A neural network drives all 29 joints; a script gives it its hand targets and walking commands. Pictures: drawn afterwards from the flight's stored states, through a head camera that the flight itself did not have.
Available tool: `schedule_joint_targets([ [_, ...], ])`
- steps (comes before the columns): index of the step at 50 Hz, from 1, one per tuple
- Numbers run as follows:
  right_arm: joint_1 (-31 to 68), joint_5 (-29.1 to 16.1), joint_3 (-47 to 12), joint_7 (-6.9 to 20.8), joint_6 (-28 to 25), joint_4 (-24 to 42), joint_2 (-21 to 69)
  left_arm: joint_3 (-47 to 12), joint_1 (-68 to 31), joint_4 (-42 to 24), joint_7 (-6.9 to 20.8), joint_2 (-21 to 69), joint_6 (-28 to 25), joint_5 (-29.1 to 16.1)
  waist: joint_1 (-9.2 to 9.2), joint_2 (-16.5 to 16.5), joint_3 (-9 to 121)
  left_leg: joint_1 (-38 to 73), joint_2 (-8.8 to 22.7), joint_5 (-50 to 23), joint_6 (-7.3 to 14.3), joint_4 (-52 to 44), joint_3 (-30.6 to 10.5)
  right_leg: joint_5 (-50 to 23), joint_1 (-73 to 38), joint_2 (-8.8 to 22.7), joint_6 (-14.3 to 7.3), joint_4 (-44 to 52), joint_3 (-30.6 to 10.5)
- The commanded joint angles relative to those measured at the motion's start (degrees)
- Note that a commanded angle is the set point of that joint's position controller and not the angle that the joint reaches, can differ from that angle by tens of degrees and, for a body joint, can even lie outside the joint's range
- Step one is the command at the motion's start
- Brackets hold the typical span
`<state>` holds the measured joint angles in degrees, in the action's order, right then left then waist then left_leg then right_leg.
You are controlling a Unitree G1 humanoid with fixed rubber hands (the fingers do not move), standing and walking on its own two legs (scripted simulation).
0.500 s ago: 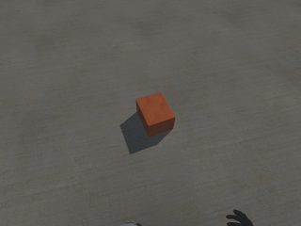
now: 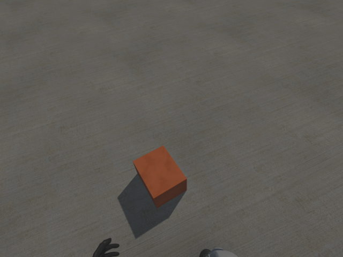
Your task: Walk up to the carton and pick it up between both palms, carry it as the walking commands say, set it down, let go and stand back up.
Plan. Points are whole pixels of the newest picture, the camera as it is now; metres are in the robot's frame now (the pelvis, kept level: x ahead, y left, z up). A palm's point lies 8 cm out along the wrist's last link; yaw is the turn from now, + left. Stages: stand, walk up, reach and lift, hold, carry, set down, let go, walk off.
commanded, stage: walk up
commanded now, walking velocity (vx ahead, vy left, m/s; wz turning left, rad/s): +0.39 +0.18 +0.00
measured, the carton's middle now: (160, 175) +0.67 +0.07 -0.67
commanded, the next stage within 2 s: none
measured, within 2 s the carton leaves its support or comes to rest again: neither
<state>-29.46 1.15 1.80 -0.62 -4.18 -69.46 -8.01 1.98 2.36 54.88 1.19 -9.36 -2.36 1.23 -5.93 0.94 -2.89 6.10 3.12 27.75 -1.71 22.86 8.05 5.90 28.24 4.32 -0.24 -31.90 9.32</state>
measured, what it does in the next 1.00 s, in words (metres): walks ahead: left foot, then right foot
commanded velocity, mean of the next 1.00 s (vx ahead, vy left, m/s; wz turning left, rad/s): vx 0.13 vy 0.09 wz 0.00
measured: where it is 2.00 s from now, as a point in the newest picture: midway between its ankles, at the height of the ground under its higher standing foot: outside the picture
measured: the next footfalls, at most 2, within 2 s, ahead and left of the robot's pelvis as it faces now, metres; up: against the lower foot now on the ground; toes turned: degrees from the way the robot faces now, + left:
left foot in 0.52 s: +0.29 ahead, +0.18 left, +0.00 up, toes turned +9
right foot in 0.94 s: +0.36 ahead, -0.04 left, +0.00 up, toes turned -6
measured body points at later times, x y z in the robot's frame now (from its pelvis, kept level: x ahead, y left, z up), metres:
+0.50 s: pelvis +0.20 +0.06 +0.02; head +0.24 +0.07 +0.47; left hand +0.10 +0.28 -0.13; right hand +0.30 -0.18 -0.12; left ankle +0.25 +0.17 -0.71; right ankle +0.12 -0.11 -0.72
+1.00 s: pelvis +0.30 +0.08 +0.02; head +0.34 +0.09 +0.46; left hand +0.37 +0.31 -0.14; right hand +0.29 -0.14 -0.14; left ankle +0.26 +0.17 -0.71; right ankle +0.32 -0.03 -0.72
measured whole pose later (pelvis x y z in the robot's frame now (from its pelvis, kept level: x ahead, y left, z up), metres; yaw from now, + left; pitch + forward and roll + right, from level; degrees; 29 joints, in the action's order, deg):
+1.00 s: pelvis +0.30 +0.08 +0.02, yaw +1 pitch +1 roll +0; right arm -15.0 0.6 2.6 -2.7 0.5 -65.2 -7.5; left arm 1.6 8.9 58.9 -2.8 -9.6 0.6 -0.1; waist -1.7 -0.4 -3.1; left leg -14.1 2.0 22.4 0.3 36.5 7.9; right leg 13.1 17.3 2.6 -0.4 -31.1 6.4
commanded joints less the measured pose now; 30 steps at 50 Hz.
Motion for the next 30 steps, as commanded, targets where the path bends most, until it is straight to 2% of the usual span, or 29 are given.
schedule_joint_targets([
  [1, -1.02, -0.86, -0.07, -0.67, -0.34, 3.94, -6.04, 5.72, 31.64, 8.47, -2.86, -16.81, -1.82, 1.41, 13.18, -18.19, 18.11, -32.37, -0.54, -12.57, 1.61, 38.82, 0.02, -21.80, -46.28, 19.09, -5.46, 4.19, -23.94],
  [2, -4.89, -1.26, -0.16, -0.92, 0.51, 3.73, -5.32, 5.37, 31.27, 6.77, -3.02, -19.20, -1.27, 0.32, 9.93, -17.08, 18.81, -40.62, -1.74, 4.63, 0.93, 49.14, -6.17, -30.99, -47.59, 30.19, -10.12, 8.72, -38.35],
  [3, -1.72, -1.02, 1.08, -0.89, 0.75, 3.18, -6.46, 4.06, 26.74, 4.89, -3.17, -16.38, -1.24, -0.61, 8.10, -10.47, 16.85, -38.07, 1.09, 2.02, 1.23, 51.31, -10.29, -26.66, -38.02, 27.21, -8.61, 10.36, -36.06],
  [4, 3.55, -0.51, 0.99, -0.29, 1.31, 3.39, -6.22, 3.24, 21.28, 3.42, -3.00, -12.62, -1.17, -0.78, 7.14, -5.12, 10.49, -37.75, 2.53, -1.89, 1.08, 51.12, -9.75, -23.72, -30.46, 23.79, -8.57, 13.03, -30.02],
  [5, 6.04, 0.17, 0.94, -0.16, 1.83, 4.50, -5.03, 2.71, 20.25, 3.35, -3.19, -9.51, -1.48, -0.69, 6.54, -5.95, 6.38, -37.45, 3.03, -5.43, 0.83, 48.43, -9.80, -24.25, -24.31, 20.35, -6.77, 13.76, -23.65],
  [6, 4.55, 0.35, 1.44, -0.06, 2.26, 3.76, -4.32, 2.70, 16.29, 3.19, -2.98, -7.33, -1.53, -0.80, 4.99, -4.28, 4.57, -35.35, 4.15, -6.74, 0.17, 46.36, -8.43, -21.11, -20.90, 17.61, -6.16, 13.34, -17.41],
  [7, 3.94, 0.76, 1.66, 0.42, 3.11, 3.68, -2.55, 2.40, 15.68, 3.48, -2.81, -5.27, -1.75, -0.34, 4.09, -6.58, 4.07, -33.97, 3.10, -9.57, -0.26, 44.10, -6.67, -16.22, -17.52, 16.42, -5.04, 15.01, -13.43],
  [8, 4.80, 0.84, 1.20, 0.52, 3.92, 4.17, -2.87, 2.45, 17.08, 3.84, -2.80, -5.88, -1.82, -0.24, 4.27, -6.75, 2.55, -34.79, 3.50, -12.47, -0.57, 43.66, -6.06, -14.64, -13.98, 16.62, -5.51, 17.30, -12.07],
  [9, 5.91, 1.09, 1.56, 1.19, 4.33, 5.21, -2.91, 2.13, 17.37, 3.83, -2.62, -5.21, -2.26, -0.07, 4.35, -8.10, 1.70, -35.43, 3.32, -14.73, -1.01, 41.05, -5.03, -11.34, -14.64, 14.44, -4.60, 17.29, -9.57],
  [10, 6.46, 1.28, 1.27, 1.52, 4.69, 4.98, -2.54, 2.14, 18.46, 4.37, -2.61, -5.19, -2.44, -0.03, 4.46, -10.64, 0.93, -34.97, 3.10, -16.37, -1.34, 39.01, -4.37, -12.90, -13.34, 13.63, -4.04, 17.78, -8.71],
  [12, 8.10, 1.16, 0.98, 2.25, 5.24, 6.16, -3.30, 2.27, 18.08, 4.03, -2.22, -6.25, -2.53, 0.01, 4.27, -12.12, 0.50, -35.10, 1.50, -20.76, -0.90, 33.65, -3.84, -9.64, -13.97, 12.00, -1.83, 18.91, -6.23],
  [13, 10.35, 1.22, 0.54, 2.77, 5.77, 6.90, -2.65, 2.43, 18.86, 4.52, -2.28, -5.67, -1.86, 0.22, 4.38, -13.21, 0.04, -33.40, 2.18, -22.17, -1.29, 32.21, -2.83, -6.31, -12.46, 11.94, -2.20, 20.73, -5.28],
  [14, 13.95, 0.94, 0.21, 3.05, 5.59, 8.28, -2.19, 2.27, 18.79, 4.40, -2.34, -5.52, -1.87, 0.50, 5.11, -12.54, -4.11, -33.98, 2.22, -20.85, -2.42, 25.34, -1.86, -8.47, -10.62, 11.62, -2.96, 20.21, -4.60],
  [15, 14.71, 0.68, -0.12, 3.22, 5.33, 8.65, -2.52, 2.63, 20.01, 5.15, -2.37, -6.43, -1.75, 0.50, 5.30, -12.04, -1.06, -32.12, 1.51, -21.47, -1.73, 22.43, -1.85, -11.03, -13.47, 12.16, -2.55, 19.55, -3.63],
  [17, 17.61, 0.48, 0.08, 3.44, 5.58, 9.66, -3.87, 3.20, 22.02, 4.71, -2.17, -7.78, -0.87, 0.78, 6.21, -13.87, -3.71, -32.62, 1.46, -22.10, -2.18, 18.72, -0.54, -0.99, -12.00, 12.34, -2.62, 21.32, -4.58],
  [18, 19.11, 0.31, -0.10, 3.40, 5.43, 10.80, -3.72, 3.04, 24.07, 5.52, -2.37, -8.35, -1.01, 0.76, 6.60, -13.86, -4.22, -32.98, 1.29, -21.71, -2.46, 15.81, -0.62, -3.75, -13.46, 12.53, -2.26, 20.91, -5.00],
  [19, 21.75, 0.16, 0.11, 3.64, 5.44, 12.14, -5.00, 3.19, 23.54, 5.14, -2.21, -9.45, -0.69, 0.84, 6.80, -14.24, -4.12, -30.34, 1.60, -21.95, -2.42, 14.23, -0.32, 4.22, -11.95, 12.99, -3.13, 21.95, -5.80],
  [20, 21.15, -0.10, 0.28, 3.79, 4.89, 11.73, -5.41, 3.20, 23.13, 4.88, -1.99, -10.08, -0.53, 1.10, 6.47, -10.13, -3.34, -28.55, 2.36, -20.56, -2.24, 12.48, -0.77, 9.65, -11.01, 14.38, -3.93, 22.39, -6.52],
  [21, 21.15, -0.06, 0.14, 3.55, 4.75, 11.35, -5.87, 3.72, 23.36, 4.09, -2.18, -10.81, -0.54, 0.96, 6.19, -9.93, -3.02, -27.71, 1.19, -19.47, -1.87, 11.94, -0.33, 8.79, -11.80, 15.31, -4.59, 22.87, -7.45],
  [22, 20.80, -0.11, 0.56, 3.23, 4.20, 11.81, -6.60, 3.94, 23.94, 4.74, -2.40, -11.56, -0.72, 0.71, 6.26, -10.72, -3.17, -26.51, 2.21, -17.85, -2.50, 10.09, -1.34, 8.87, -12.88, 16.16, -4.72, 21.34, -8.34],
  [23, 19.93, -0.19, 0.90, 2.43, 3.63, 11.19, -7.01, 3.34, 24.14, 5.21, -2.76, -11.04, -0.64, 0.64, 5.53, -7.21, -2.50, -23.79, 2.04, -16.85, -1.62, 7.35, -2.26, 7.32, -13.52, 16.05, -4.36, 19.23, -9.48],
  [24, 16.66, -0.21, 1.04, 2.28, 3.46, 10.60, -6.70, 3.78, 23.58, 5.19, -2.71, -10.04, -0.58, 0.91, 4.96, -9.28, 0.12, -21.05, 1.92, -17.17, -0.99, 5.44, -1.82, 6.02, -14.18, 14.45, -3.42, 15.38, -6.63],
  [25, 12.01, -0.21, 1.71, 2.10, 2.55, 8.12, -8.92, 3.10, 23.10, 4.91, -2.06, -8.26, -0.08, 1.26, 3.89, -5.69, 3.72, -13.30, 1.09, -15.16, 0.37, 2.63, -0.95, 5.37, -14.13, 10.72, -2.08, 6.80, -3.80],
  [26, 7.17, 0.33, 2.87, 1.13, 1.16, 6.57, -12.04, 2.26, 25.27, 5.40, -1.76, -5.07, -0.22, 0.51, 2.26, 3.86, 9.57, -1.44, 8.77, -18.55, 2.24, -1.96, -8.48, 14.84, -8.12, 5.07, -0.28, -6.65, -1.36],
  [27, 0.46, 0.69, 4.45, 0.28, -0.25, 5.64, -17.67, 0.82, 26.71, 4.96, -2.02, -1.29, -0.12, 0.52, 1.56, 16.64, 11.34, 4.64, 23.61, -30.70, 4.34, -5.67, -27.23, 28.42, 3.50, -0.06, 2.22, -21.44, -2.10],
  [28, 1.81, -0.05, 4.42, -0.33, -0.16, 5.99, -17.47, 1.37, 25.54, 3.61, -2.57, -4.05, -0.04, 0.19, 1.57, 10.64, 10.93, 5.90, 24.91, -38.26, 10.96, -5.59, -28.74, 29.20, 6.97, 0.37, 1.14, -28.78, -7.12],
  [29, 5.76, 0.15, 3.33, -0.38, 0.08, 6.48, -14.79, 1.14, 23.99, 4.79, -2.29, -4.18, 0.71, 0.30, 3.63, 8.42, 9.52, 0.73, 22.16, -43.04, 9.03, -4.69, -24.25, 23.90, 6.08, 2.08, 1.01, -30.98, -9.90],
  [30, 10.31, -0.04, 1.49, -1.20, -0.24, 7.22, -10.66, 0.59, 20.50, 4.03, -2.87, -3.32, 1.57, -0.55, 5.71, 6.86, 2.90, -7.51, 18.65, -71.21, 7.57, -2.59, -17.42, 21.42, 2.40, 1.23, 1.08, -27.14, -11.55],
])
